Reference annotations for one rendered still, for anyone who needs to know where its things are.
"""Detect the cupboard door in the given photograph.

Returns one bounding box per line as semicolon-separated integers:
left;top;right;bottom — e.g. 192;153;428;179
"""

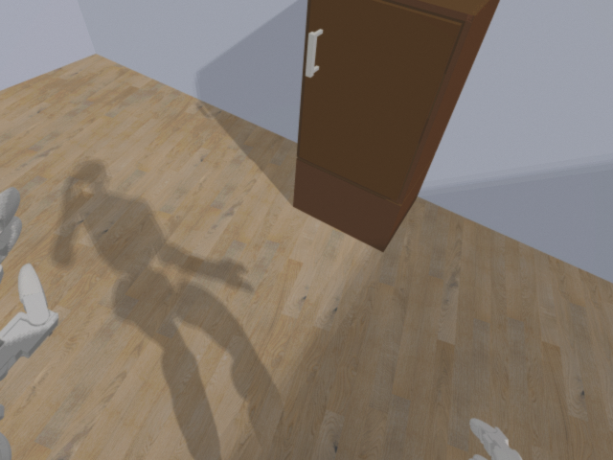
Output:
299;0;462;200

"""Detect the robot right hand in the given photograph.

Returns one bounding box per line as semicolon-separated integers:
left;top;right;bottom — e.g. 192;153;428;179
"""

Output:
468;418;522;460

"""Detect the handle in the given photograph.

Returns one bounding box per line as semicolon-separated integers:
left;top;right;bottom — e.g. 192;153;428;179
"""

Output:
306;29;323;78

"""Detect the robot left hand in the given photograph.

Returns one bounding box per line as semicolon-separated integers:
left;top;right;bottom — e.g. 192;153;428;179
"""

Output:
0;187;58;381

